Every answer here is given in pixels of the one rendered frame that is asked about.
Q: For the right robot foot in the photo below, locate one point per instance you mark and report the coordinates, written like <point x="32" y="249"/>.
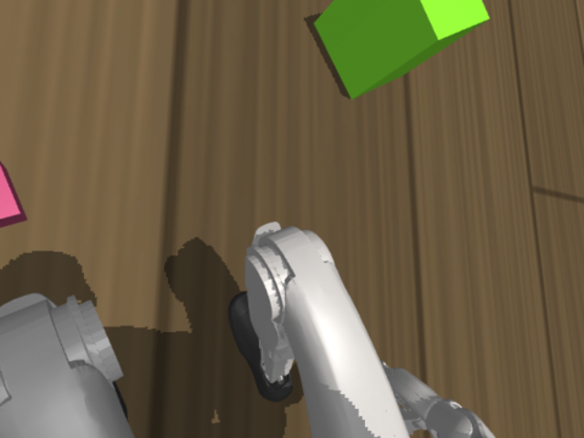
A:
<point x="248" y="344"/>

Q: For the right robot arm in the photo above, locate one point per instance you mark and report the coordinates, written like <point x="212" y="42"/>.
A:
<point x="447" y="419"/>

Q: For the left robot foot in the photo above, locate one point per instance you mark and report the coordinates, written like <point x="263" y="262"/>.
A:
<point x="122" y="403"/>

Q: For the right robot hand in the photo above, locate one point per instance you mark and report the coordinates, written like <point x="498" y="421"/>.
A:
<point x="415" y="395"/>

